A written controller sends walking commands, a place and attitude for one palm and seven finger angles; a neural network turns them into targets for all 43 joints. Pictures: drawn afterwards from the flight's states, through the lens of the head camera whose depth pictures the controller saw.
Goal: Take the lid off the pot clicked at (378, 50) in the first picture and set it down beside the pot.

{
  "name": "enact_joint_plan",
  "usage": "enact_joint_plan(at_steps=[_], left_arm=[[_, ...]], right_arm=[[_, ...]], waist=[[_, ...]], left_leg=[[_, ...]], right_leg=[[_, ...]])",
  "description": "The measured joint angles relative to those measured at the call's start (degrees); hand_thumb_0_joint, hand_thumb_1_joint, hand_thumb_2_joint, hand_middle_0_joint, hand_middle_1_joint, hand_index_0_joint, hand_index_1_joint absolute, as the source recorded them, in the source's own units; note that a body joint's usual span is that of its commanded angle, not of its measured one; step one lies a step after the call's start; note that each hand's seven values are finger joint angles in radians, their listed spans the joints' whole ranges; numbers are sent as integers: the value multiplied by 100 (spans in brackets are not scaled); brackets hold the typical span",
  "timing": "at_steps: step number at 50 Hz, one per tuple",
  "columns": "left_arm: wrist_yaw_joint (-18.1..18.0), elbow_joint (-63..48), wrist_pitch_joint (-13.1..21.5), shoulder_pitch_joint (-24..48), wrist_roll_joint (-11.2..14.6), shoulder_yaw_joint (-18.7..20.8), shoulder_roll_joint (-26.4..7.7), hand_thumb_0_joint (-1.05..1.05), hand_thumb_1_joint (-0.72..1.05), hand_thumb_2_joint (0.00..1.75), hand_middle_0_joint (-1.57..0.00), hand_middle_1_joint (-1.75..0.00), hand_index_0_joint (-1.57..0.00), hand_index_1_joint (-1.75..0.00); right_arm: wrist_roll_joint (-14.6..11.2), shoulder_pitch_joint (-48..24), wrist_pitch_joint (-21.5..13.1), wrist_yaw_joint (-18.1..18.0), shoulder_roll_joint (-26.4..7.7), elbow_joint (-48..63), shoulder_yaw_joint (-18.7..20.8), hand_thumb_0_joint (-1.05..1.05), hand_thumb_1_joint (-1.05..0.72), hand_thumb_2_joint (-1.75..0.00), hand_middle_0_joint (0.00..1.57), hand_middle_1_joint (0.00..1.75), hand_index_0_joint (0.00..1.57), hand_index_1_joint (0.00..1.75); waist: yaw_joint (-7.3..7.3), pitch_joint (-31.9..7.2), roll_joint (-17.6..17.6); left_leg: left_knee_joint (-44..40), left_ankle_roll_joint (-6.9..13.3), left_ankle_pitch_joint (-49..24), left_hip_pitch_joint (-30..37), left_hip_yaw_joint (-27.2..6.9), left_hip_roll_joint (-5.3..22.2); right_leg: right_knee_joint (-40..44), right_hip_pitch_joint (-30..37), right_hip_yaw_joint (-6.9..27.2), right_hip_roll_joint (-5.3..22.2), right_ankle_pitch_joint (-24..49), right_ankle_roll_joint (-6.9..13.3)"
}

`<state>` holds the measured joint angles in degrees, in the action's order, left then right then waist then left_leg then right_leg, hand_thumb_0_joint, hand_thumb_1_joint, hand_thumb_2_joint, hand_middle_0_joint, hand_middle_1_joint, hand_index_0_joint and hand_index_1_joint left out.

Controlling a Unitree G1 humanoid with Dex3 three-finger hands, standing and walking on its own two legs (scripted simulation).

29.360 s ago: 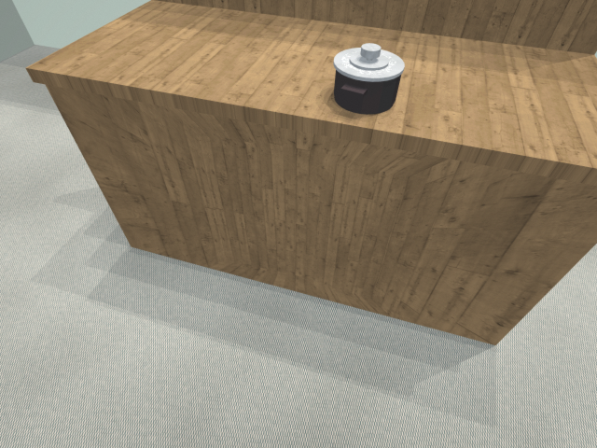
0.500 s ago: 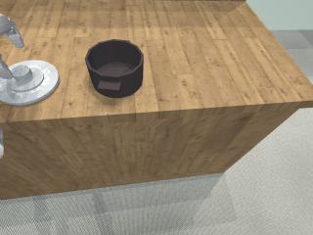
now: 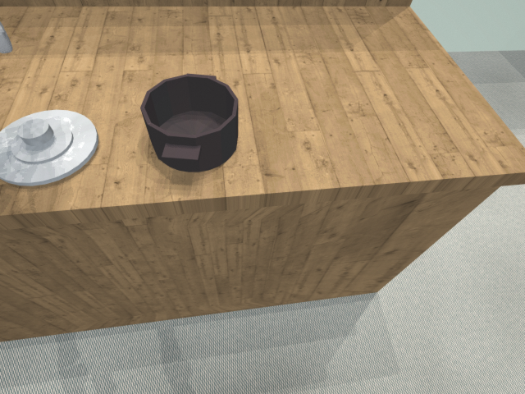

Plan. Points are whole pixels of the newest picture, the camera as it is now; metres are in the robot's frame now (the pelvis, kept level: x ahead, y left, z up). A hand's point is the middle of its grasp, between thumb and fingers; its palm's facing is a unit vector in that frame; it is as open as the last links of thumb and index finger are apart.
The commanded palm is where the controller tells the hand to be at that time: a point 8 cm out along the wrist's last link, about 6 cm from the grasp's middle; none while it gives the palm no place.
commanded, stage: raise the empty hand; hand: left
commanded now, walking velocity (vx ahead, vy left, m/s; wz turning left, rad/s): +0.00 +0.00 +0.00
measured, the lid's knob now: (35, 132) +0.52 +0.32 +0.09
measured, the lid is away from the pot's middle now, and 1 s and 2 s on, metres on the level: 0.24 0.24 0.24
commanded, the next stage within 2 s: draw the hand back to the body in 0.16 s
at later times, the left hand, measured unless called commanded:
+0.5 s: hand out of the picture +0.48 +0.31 +0.23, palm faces -0.27 -0.10 -0.96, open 11.0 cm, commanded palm +0.46 +0.30 +0.30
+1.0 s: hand out of the picture +0.42 +0.25 +0.27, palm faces +0.35 -0.87 -0.33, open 10.9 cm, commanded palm +0.36 +0.29 +0.29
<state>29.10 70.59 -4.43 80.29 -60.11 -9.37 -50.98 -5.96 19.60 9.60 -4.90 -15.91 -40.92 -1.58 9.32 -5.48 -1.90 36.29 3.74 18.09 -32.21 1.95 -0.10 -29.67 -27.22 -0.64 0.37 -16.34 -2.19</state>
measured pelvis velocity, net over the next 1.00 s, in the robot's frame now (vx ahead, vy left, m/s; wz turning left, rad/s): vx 0.00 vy -0.03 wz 0.01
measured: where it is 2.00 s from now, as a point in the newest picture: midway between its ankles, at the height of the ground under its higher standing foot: outside the picture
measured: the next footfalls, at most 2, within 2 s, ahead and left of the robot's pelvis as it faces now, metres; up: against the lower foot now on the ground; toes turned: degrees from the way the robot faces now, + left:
none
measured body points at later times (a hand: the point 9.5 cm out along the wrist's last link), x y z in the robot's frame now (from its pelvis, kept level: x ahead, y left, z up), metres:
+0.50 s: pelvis +0.00 -0.01 +0.00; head +0.07 +0.00 +0.45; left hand +0.49 +0.32 +0.28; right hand +0.03 -0.28 -0.12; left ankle -0.01 +0.07 -0.73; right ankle -0.03 -0.15 -0.73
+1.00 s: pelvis +0.00 -0.03 +0.01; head +0.02 -0.02 +0.46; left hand +0.39 +0.29 +0.29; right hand +0.14 -0.26 -0.08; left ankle -0.01 +0.07 -0.73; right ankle -0.03 -0.15 -0.73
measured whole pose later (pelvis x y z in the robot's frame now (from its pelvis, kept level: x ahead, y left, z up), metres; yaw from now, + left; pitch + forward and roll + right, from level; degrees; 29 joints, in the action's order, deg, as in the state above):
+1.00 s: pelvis +0.00 -0.03 +0.01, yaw +1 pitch +2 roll -1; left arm 2.2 30.4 2.0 42.3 -2.6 15.7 -33.8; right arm -3.8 13.8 4.3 -4.4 -13.2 -32.8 -4.1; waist 1.4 0.1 0.1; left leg 28.8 1.3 15.8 -14.8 1.3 0.5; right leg -24.9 -11.1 -1.2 -0.4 -15.5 -0.1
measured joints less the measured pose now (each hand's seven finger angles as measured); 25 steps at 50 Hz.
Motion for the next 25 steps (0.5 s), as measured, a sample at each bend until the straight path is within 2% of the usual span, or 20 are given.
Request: enact_joint_plan(at_steps=[5,13,17,21,25], left_arm=[[45,-135,-76,103,-14,-48,39,0,-8,79,-43,-74,-43,-74],[44,174,-198,189,-12,-167,61,0,-8,79,-43,-74,-43,-74],[56,-181,-127,-14,-57,34,36,0,-8,79,-43,-74,-43,-74],[19,-475,-42,-252,7,218,-1,0,-8,79,-43,-74,-43,-74],[23,-690,-71,-583,100,207,37,0,-8,79,-43,-74,-43,-74]], right_arm=[[15,-12,-42,31,14,-11,31,0,-90,-89,20,30,21,30],[-15,-130,-13,49,-3,8,-32,0,-90,-89,20,30,21,30],[27,-115,-31,39,-1,49,19,0,-90,-89,20,30,21,30],[35,-83,7,75,-9,125,72,0,-90,-89,20,30,20,30],[8,-118,131,143,-28,217,86,1,-90,-89,20,30,20,30]], waist=[[-41,-13,-18],[-22,41,11],[-31,56,22],[-50,14,15],[-124,29,-7]], left_leg=[[-85,-7,-38,57,-24,-22],[-144,-19,-53,144,-15,-22],[-195,-32,-87,152,-29,-22],[-226,-46,-83,213,-25,-24],[-230,-48,-65,310,-16,-27]], right_leg=[[75,63,-25,18,20,5],[79,120,-14,18,12,10],[125,131,-27,16,35,22],[131,177,-22,18,19,32],[107,258,-13,21,-11,36]])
